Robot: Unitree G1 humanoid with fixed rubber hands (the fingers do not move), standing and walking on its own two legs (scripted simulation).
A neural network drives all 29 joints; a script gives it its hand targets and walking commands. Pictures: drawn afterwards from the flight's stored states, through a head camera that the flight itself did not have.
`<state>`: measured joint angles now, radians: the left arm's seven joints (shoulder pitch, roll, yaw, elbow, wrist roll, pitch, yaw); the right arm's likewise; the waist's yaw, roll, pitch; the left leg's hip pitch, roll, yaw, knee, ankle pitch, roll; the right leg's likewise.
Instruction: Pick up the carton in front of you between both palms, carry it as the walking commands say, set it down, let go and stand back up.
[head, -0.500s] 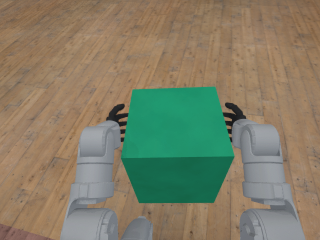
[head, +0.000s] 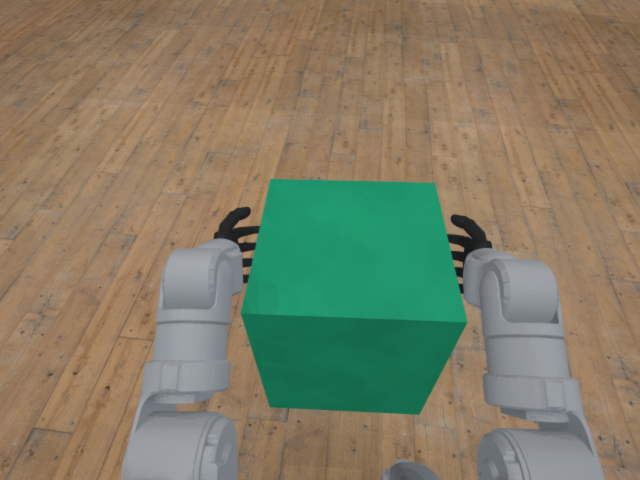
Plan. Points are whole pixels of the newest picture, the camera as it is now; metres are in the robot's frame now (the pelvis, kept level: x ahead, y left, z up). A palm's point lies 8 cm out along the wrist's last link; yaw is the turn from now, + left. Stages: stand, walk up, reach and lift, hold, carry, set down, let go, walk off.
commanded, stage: carry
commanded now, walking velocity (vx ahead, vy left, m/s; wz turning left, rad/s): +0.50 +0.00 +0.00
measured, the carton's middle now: (347, 301) +0.34 -0.01 +0.01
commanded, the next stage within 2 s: none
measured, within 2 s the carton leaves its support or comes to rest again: neither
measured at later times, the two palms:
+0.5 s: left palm (261, 165) +0.53 +0.11 +0.09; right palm (458, 162) +0.54 -0.19 +0.08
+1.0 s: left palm (257, 133) +0.61 +0.13 +0.08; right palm (441, 135) +0.61 -0.17 +0.08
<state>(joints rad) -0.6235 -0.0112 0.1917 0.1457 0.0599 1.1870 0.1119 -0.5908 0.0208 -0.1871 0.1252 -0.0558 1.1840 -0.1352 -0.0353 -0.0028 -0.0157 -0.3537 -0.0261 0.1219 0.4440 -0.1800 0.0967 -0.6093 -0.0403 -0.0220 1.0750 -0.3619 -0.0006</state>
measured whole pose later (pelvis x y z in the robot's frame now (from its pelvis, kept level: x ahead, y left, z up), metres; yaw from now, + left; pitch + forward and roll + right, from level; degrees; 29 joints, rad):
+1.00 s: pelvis +0.35 -0.02 -0.01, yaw +0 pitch +3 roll +0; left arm -0.19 -0.14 0.12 -0.25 0.13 1.22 0.08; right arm -0.17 0.13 -0.12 -0.26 -0.13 1.22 -0.09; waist -0.01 0.00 -0.16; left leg -0.35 0.06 0.18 0.59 -0.30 0.03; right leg -0.22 -0.07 -0.14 0.56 -0.40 0.02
